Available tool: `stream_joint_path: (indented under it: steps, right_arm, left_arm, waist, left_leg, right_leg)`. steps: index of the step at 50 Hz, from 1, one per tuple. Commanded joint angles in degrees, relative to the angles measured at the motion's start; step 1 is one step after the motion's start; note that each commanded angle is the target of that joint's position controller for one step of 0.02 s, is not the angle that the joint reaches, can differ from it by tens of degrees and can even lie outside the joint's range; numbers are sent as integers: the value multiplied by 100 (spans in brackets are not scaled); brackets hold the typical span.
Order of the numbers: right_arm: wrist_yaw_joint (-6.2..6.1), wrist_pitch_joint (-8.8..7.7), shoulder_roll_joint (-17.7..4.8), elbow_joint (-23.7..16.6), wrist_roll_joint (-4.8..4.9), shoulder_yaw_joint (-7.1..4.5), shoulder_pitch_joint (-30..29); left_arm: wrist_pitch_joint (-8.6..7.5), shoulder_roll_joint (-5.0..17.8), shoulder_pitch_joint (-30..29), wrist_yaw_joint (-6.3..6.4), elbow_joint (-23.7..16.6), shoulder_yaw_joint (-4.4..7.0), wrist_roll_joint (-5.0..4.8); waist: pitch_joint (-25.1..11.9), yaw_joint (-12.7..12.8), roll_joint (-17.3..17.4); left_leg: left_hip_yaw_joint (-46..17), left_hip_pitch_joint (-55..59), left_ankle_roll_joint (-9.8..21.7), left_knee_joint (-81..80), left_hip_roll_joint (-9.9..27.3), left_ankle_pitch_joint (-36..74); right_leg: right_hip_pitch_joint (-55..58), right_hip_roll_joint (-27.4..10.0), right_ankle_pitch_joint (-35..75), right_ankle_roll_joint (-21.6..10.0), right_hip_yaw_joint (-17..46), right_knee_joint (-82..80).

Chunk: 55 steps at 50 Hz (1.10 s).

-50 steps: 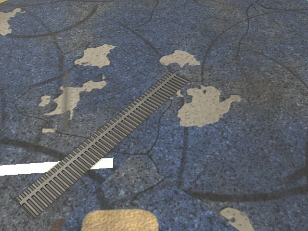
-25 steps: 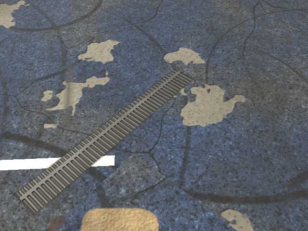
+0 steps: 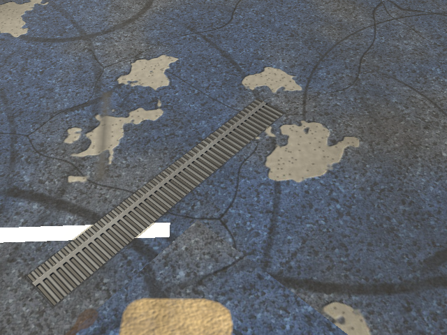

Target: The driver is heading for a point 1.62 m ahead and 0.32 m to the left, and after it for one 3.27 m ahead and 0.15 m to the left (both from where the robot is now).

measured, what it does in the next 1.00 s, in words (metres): shifts its weight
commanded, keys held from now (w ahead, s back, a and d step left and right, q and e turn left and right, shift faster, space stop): no key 0.76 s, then w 0.24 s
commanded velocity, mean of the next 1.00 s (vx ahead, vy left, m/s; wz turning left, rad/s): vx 0.05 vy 0.00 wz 0.00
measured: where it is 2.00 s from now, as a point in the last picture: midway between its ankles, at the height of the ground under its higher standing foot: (223, 316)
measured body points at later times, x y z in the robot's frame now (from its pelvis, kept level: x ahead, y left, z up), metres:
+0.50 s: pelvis +0.00 +0.00 +0.00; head +0.01 +0.00 +0.45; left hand -0.02 +0.23 -0.16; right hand +0.01 -0.24 -0.16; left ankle +0.03 +0.15 -0.74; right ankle -0.04 -0.11 -0.74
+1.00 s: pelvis +0.04 +0.03 -0.01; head +0.04 +0.04 +0.44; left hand -0.02 +0.27 -0.16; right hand +0.06 -0.22 -0.15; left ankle +0.04 +0.13 -0.73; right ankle -0.04 -0.11 -0.74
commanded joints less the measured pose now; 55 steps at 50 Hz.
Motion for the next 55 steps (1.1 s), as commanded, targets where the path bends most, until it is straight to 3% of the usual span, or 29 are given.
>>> stream_joint_path:
  steps: [1, 38, 39, 40, 42, 44, 46, 48, 50, 51, 52, 53, 54, 55]
  right_arm:
    - [-18, -33, -545, -101, 1, -71, 196]
    - [-29, -33, -385, -27, 22, 16, 548]
    - [-30, -28, -312, 28, 18, 33, 646]
    - [-36, -23, -313, 37, 43, 25, 650]
    - [-26, -84, -344, -85, 68, -1, 459]
    - [69, -286, -149, -329, 90, 51, 88]
    - [182, -481, -216, -480, 169, 31, -21]
    - [257, -617, -253, -440, 225, -3, 311]
    - [285, -628, -332, 53, 155, -137, 1375]
    - [274, -625, -638, 207, 124, -262, 2173]
    - [305, -662, -1361, 195, 146, -400, 2857]
    - [335, -751, -1039, 151, 22, -253, 2574]
    - [339, -811, -761, -43, 45, -161, 1937]
    - [372, -823, -603, -202, 50, -95, 1487]
  left_arm:
    - [-33, 529, 363, 14, -67, 80, -3]
    - [-31, 358, 769, 27, 155, 3, -22]
    - [-23, 319, 883, 34, 214, -4, -23]
    - [-3, 418, 923, 53, 224, 35, -61]
    - [-5, 751, 954, 85, 120, 142, -134]
    - [-110, 1131, 1091, 75, 73, 287, -192]
    - [-234, 1003, 851, 52, -46, 285, -147]
    - [-263, 949, 500, 10, -175, 283, -233]
    - [-232, 940, 300, -26, -277, 271, -247]
    - [-279, 755, 106, -53, -381, 204, -193]
    - [-391, 337, 141, -37, -600, 105, -172]
    - [-486, 371, 114, -56, -651, 115, -265]
    - [-548, 492, 11, -108, -693, 137, -341]
    - [-590, 568, -31, -141, -665, 160, -309]
  waist:
    - [115, 6, -47]
    - [185, 36, -34]
    - [47, 41, -77]
    - [133, 66, -179]
    - [567, 180, -587]
    - [974, 330, -1143]
    - [1183, 222, -1065]
    - [981, -79, -827]
    - [485, -459, -438]
    - [172, -782, 425]
    - [-211, -853, 1920]
    - [-118, -594, 1403]
    - [392, -334, 775]
    - [484, -196, 454]
  left_leg:
    - [52, 423, 167, -284, -5, 759]
    - [44, 339, 208, -258, -51, 782]
    - [146, 396, 211, -220, -140, 254]
    - [327, 252, 234, -13, -316, -597]
    - [587, -540, 320, 658, -523, -1822]
    - [498, -1252, 430, 1773, -250, -1277]
    - [200, -1840, 636, 2086, 115, -1553]
    - [329, -1081, 789, 864, 115, -1398]
    - [728, 1013, 620, 19, -413, -224]
    - [-455, 1858, 812, -560, 309, -584]
    - [-3159, 2617, 1590, -1670, 1718, -1251]
    - [-4272, 2246, 1925, -2037, 2181, -1931]
    - [-3637, 1908, 1784, -1961, 2100, -1919]
    - [-2767, 1683, 1550, -1976, 1755, -1513]
  right_leg:
    - [-700, -215, 767, -65, 177, -691]
    - [-733, -195, 782, -34, 78, -664]
    - [-678, -160, 187, -61, 51, -730]
    - [-751, -155, -790, -167, 117, -806]
    - [-956, -640, -2691, -578, 860, -1242]
    - [-951, -1721, -3219, -1184, 2292, -1896]
    - [-668, -2056, -2456, -1347, 2586, -1945]
    - [-649, -1698, -1651, -1007, 1842, -1585]
    - [-1473, -975, -704, -694, 907, -658]
    - [-2055, -456, 131, -410, 227, 1033]
    - [-3241, 224, -769, -126, -290, 2954]
    - [-3669, 38, -1166, -234, 463, 4188]
    - [-4071, -312, -673, -394, 610, 4642]
    - [-4031, -563, -59, -479, 539, 4562]
Next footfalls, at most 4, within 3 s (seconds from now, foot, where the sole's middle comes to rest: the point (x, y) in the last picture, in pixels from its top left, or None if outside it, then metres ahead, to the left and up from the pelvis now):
1.50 right None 0.47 -0.09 -0.77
2.04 left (188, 265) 0.74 0.15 -0.77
2.56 right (251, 250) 0.79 -0.06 -0.77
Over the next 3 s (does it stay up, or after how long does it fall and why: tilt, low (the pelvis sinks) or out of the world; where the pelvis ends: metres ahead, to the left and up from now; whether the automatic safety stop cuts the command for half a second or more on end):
stays up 0.84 0.13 -0.01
